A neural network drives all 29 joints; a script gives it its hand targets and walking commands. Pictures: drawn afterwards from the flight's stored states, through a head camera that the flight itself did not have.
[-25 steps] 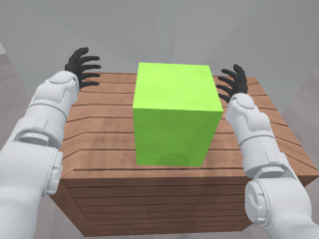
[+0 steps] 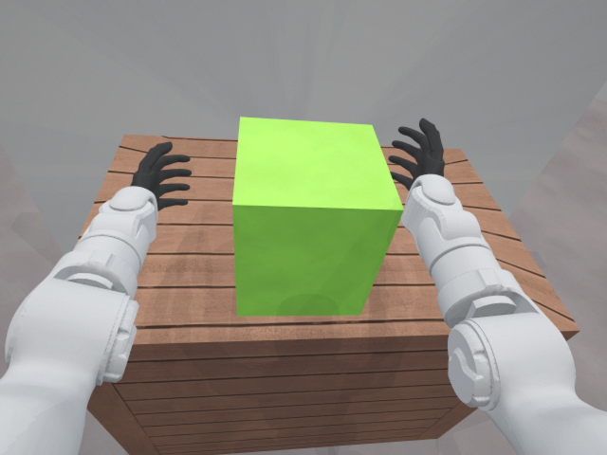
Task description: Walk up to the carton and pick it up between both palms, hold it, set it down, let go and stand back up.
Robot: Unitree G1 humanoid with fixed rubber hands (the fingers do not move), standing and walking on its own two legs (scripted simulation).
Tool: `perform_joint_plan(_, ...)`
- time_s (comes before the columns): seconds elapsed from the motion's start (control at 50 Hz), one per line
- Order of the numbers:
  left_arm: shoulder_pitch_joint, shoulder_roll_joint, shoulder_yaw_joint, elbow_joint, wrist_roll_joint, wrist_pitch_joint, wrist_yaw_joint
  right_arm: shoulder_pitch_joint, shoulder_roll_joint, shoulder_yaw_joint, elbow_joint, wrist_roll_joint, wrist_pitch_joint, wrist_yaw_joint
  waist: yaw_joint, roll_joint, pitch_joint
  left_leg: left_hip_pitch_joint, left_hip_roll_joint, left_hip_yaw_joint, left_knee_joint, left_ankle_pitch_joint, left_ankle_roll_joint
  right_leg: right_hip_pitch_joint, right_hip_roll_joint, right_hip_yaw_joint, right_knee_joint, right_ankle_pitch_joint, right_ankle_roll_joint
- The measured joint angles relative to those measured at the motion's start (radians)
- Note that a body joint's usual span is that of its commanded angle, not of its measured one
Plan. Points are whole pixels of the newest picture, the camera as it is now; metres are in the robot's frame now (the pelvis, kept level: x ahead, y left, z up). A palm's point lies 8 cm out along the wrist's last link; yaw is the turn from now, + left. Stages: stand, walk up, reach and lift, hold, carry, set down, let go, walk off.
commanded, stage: reach and lift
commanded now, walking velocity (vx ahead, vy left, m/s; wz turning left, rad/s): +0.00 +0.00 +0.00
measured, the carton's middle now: (303, 221) +0.47 -0.12 +0.05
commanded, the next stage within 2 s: none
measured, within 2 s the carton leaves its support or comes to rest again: neither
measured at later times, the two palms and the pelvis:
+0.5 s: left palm (154, 218) +0.47 +0.10 +0.09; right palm (424, 182) +0.39 -0.24 +0.18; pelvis +0.00 +0.00 -0.01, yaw +0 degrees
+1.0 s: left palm (190, 215) +0.46 +0.05 +0.10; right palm (425, 185) +0.38 -0.24 +0.18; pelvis -0.01 +0.01 +0.00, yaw -2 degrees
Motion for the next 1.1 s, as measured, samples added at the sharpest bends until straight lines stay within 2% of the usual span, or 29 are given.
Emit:
perform_joint_plan(0.26, 0.027, -0.027, -0.054, 0.116, -0.032, -0.129, 0.034, -0.103, -0.003, -0.021, 0.201, -0.023, -0.072, 0.027, -0.028, -0.019, -0.065, -0.118, -0.005, -0.004, 0.086, -0.026, 0.0, -0.13, -0.005, -0.003, 0.111, -0.038, -0.002)
perform_joint_plan(0.38, 0.029, -0.024, -0.067, 0.109, -0.021, -0.149, 0.037, -0.115, -0.014, -0.003, 0.265, 0.004, -0.097, 0.042, -0.04, -0.02, -0.087, -0.141, -0.002, -0.018, 0.116, -0.042, -0.004, -0.145, -0.002, -0.016, 0.13, -0.053, -0.004)
perform_joint_plan(0.5, 0.019, -0.038, -0.063, 0.124, -0.003, -0.144, 0.028, -0.103, -0.025, 0.025, 0.26, 0.034, -0.1, 0.047, -0.034, -0.013, -0.08, -0.128, 0.0, -0.022, 0.115, -0.047, -0.001, -0.124, 0.001, -0.018, 0.111, -0.047, -0.002)
perform_joint_plan(0.62, 0.033, -0.075, -0.038, 0.097, 0.013, -0.159, 0.034, -0.098, -0.021, -0.001, 0.243, 0.005, -0.099, 0.055, -0.029, 0.002, -0.079, -0.123, -0.003, -0.016, 0.103, -0.041, 0.005, -0.119, -0.002, -0.012, 0.094, -0.037, 0.003)
perform_joint_plan(0.76, 0.012, -0.14, 0.056, 0.097, 0.099, -0.166, 0.031, -0.093, 0.004, -0.072, 0.192, -0.079, -0.099, 0.061, -0.025, -0.004, -0.046, -0.092, -0.009, 0.002, 0.07, -0.026, 0.012, -0.098, -0.007, 0.007, 0.07, -0.02, 0.01)
perform_joint_plan(0.82, 0.009, -0.146, 0.124, 0.095, 0.154, -0.167, 0.049, -0.086, 0.021, -0.119, 0.167, -0.127, -0.103, 0.063, -0.018, -0.012, -0.026, -0.066, -0.011, 0.013, 0.049, -0.017, 0.014, -0.079, -0.007, 0.018, 0.056, -0.011, 0.012)
perform_joint_plan(0.94, 0.016, -0.152, 0.24, 0.077, 0.258, -0.162, 0.027, -0.053, 0.051, -0.21, 0.1, -0.222, -0.111, 0.078, 0.002, -0.023, 0.019, 0.007, -0.018, 0.026, -0.003, 0.002, 0.017, -0.019, -0.014, 0.031, 0.023, 0.002, 0.015)
perform_joint_plan(1.02, 0.026, -0.159, 0.338, 0.054, 0.354, -0.158, 0.007, -0.023, 0.089, -0.304, 0.034, -0.329, -0.125, 0.098, 0.016, -0.032, 0.057, 0.069, -0.026, 0.035, -0.047, 0.017, 0.02, 0.031, -0.021, 0.04, 0.0, 0.008, 0.017)
perform_joint_plan(1.1, 0.043, -0.173, 0.475, 0.01, 0.479, -0.144, -0.022, 0.003, 0.149, -0.438, -0.05, -0.481, -0.143, 0.137, 0.031, -0.037, 0.109, 0.148, -0.032, 0.044, -0.099, 0.032, 0.022, 0.097, -0.026, 0.048, -0.03, 0.014, 0.019)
